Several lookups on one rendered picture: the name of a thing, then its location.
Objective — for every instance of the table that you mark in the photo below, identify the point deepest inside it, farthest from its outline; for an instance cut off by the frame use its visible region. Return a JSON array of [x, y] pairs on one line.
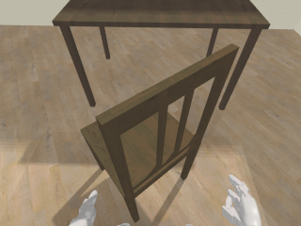
[[214, 14]]

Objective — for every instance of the right robot hand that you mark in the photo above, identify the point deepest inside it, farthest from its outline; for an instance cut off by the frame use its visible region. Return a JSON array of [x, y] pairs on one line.
[[245, 211]]

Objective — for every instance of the left robot hand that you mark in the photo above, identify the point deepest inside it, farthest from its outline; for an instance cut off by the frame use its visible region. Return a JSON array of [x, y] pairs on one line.
[[87, 211]]

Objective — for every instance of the chair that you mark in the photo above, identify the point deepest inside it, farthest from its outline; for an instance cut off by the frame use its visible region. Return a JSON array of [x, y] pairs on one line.
[[138, 141]]

